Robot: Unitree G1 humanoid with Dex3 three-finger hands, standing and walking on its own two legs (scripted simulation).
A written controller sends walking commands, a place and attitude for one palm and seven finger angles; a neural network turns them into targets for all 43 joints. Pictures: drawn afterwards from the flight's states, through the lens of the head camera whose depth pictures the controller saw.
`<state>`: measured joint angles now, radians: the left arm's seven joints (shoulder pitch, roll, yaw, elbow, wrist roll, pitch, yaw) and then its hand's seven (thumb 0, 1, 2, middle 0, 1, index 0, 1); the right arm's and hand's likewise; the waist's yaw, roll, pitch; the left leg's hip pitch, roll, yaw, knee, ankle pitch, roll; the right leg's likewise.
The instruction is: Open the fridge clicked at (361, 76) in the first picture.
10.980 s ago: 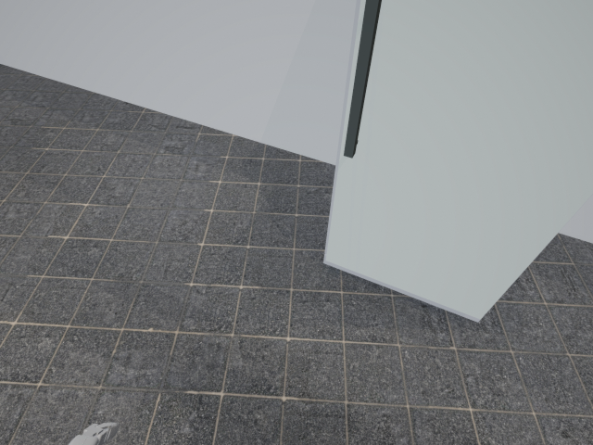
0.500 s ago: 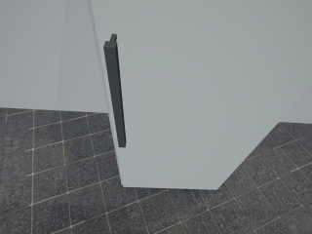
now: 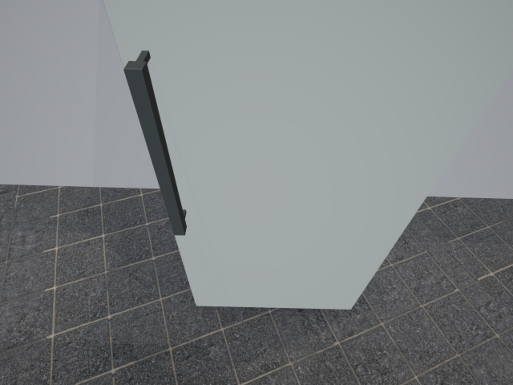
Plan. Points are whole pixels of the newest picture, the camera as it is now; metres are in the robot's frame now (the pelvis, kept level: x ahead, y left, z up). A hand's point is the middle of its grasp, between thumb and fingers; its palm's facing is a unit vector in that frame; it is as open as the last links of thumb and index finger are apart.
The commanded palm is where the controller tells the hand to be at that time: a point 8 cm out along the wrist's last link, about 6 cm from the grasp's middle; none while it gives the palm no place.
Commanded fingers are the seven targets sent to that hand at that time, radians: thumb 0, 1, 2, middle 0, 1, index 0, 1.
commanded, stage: come to a stop and stand still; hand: left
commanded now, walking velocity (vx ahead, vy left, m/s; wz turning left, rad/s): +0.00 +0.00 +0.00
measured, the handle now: (166, 161) +0.47 +0.19 +0.08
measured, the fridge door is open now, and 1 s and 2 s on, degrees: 0 0 0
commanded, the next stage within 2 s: look again from close up in 0.54 s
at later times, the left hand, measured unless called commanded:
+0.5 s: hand out of the picture +0.03 +0.23 -0.18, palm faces +0.03 -0.97 -0.22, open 7.3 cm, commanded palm none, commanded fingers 0.00 0.90 0.90 -0.20 -0.30 -0.20 -0.30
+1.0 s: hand out of the picture +0.01 +0.22 -0.18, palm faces +0.01 -0.98 -0.18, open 7.3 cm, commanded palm none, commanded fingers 0.00 0.90 0.90 -0.20 -0.30 -0.20 -0.30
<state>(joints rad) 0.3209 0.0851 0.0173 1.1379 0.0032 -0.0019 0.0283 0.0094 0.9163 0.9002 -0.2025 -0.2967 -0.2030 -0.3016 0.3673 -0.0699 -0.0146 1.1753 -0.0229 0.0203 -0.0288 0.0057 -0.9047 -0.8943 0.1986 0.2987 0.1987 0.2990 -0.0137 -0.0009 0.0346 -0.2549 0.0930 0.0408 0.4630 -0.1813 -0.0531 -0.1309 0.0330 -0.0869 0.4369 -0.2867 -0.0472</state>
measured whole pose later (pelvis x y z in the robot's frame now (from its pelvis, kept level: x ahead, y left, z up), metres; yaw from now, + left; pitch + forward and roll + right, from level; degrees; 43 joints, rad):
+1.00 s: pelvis +0.01 +0.05 +0.00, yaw +0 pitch -1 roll +0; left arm 0.28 0.17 -0.01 1.10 0.02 -0.01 0.03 0.01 0.91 0.90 -0.20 -0.30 -0.20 -0.30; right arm 0.24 -0.17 0.01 1.09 -0.01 -0.01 -0.02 0.01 -0.91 -0.89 0.20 0.30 0.20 0.30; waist 0.01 -0.02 0.05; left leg -0.23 -0.02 0.06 0.47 -0.23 0.04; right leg -0.13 -0.05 -0.05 0.45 -0.30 0.03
